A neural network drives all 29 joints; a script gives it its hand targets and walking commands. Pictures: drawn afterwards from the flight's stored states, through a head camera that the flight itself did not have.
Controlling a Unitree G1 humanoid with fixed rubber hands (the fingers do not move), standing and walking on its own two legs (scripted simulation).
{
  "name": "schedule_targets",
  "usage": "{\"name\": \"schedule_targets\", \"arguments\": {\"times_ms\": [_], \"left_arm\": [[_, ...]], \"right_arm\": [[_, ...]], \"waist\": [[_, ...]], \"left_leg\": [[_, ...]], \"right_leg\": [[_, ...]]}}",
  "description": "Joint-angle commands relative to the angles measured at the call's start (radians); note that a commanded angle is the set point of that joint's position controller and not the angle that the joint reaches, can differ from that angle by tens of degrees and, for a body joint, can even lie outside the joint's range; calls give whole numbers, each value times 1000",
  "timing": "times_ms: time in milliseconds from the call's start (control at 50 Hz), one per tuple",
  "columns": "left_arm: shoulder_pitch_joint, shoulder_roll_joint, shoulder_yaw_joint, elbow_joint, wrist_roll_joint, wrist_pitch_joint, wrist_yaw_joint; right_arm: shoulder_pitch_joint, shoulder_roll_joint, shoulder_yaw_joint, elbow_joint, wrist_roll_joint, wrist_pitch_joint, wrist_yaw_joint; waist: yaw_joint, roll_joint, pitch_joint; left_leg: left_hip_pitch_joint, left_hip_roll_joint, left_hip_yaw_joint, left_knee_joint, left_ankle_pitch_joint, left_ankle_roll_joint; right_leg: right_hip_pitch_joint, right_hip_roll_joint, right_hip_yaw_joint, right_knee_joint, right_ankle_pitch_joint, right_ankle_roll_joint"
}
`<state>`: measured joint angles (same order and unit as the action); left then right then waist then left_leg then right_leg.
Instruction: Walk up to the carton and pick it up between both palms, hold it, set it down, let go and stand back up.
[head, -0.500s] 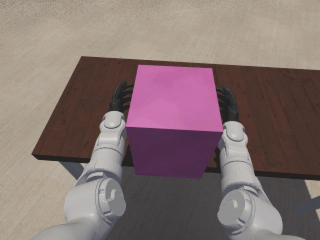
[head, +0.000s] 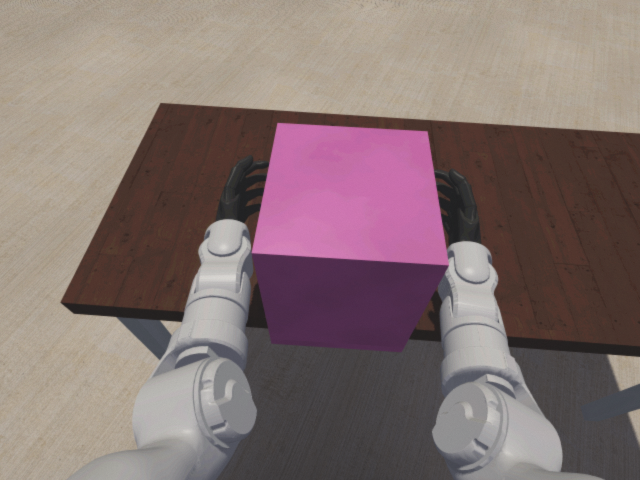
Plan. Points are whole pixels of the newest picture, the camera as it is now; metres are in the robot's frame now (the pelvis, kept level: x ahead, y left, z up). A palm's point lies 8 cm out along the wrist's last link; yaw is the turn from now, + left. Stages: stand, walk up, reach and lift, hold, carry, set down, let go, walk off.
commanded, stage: set down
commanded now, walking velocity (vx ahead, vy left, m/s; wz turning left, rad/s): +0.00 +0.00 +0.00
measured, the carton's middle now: (343, 245) +0.42 -0.03 +0.01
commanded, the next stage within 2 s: none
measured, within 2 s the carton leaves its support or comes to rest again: neither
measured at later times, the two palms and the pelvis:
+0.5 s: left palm (235, 219) +0.43 +0.12 +0.06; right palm (461, 235) +0.40 -0.17 +0.06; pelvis +0.00 +0.00 +0.00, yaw -1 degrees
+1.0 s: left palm (204, 197) +0.45 +0.16 +0.08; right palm (484, 202) +0.43 -0.21 +0.08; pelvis -0.01 +0.00 -0.02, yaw -2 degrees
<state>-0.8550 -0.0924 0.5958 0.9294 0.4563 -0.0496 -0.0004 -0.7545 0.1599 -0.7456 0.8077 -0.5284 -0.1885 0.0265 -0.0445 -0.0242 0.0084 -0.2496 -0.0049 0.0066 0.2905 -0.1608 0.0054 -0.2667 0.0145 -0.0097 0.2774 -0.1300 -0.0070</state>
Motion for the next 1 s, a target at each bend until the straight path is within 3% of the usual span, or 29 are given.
{"name": "schedule_targets", "arguments": {"times_ms": [0, 280, 400, 500, 600, 700, 780, 860, 980], "left_arm": [[-417, -366, -180, 2, 25, -12, -65], [-390, -302, -142, -5, 41, -13, -62], [-388, -81, -104, -22, 16, -26, -3], [-477, 130, -245, 34, -165, -74, 105], [-573, 251, -353, 209, -329, -164, 152], [-618, 351, -424, 339, -443, -237, 151], [-643, 402, -473, 387, -522, -263, 133], [-678, 427, -530, 396, -586, -249, 117], [-744, 433, -653, 380, -693, -175, 102]], "right_arm": [[-416, 355, 245, 31, -40, -13, 108], [-374, 299, 219, 31, -44, 8, 101], [-341, 70, 175, 43, 2, 10, 53], [-420, -145, 304, 112, 226, 4, -38], [-530, -242, 453, 168, 411, -22, -100], [-584, -366, 566, 233, 557, -64, -130], [-620, -452, 630, 286, 651, -83, -134], [-664, -523, 675, 337, 733, -76, -125], [-734, -595, 757, 404, 872, -3, -93]], "waist": [[-5, 22, -477], [3, 15, -437], [9, 20, -452], [14, 65, -574], [25, 58, -831], [26, 55, -1032], [18, 42, -1054], [6, 43, -1008], [0, 73, -925]], "left_leg": [[160, 23, 88, 4, 248, -27], [169, 19, 93, 10, 254, -19], [170, 19, 100, 24, 264, -23], [84, 27, 90, 85, 279, -35], [-85, 26, 72, 160, 283, -45], [-99, 28, 48, 257, 442, -85], [-114, 25, 38, 291, 503, -105], [-84, 25, 28, 299, 509, -114], [-4, 32, 4, 303, 445, -112]], "right_leg": [[177, -13, -107, 28, 289, 62], [140, -8, -102, 22, 252, 65], [114, 0, -90, 25, 241, 62], [50, 14, -48, 59, 259, 35], [114, 7, -6, 160, 419, 23], [111, 15, -7, 236, 605, 26], [83, 19, -15, 262, 671, 29], [16, 25, -25, 255, 643, 31], [-130, 35, -37, 205, 464, 16]]}}
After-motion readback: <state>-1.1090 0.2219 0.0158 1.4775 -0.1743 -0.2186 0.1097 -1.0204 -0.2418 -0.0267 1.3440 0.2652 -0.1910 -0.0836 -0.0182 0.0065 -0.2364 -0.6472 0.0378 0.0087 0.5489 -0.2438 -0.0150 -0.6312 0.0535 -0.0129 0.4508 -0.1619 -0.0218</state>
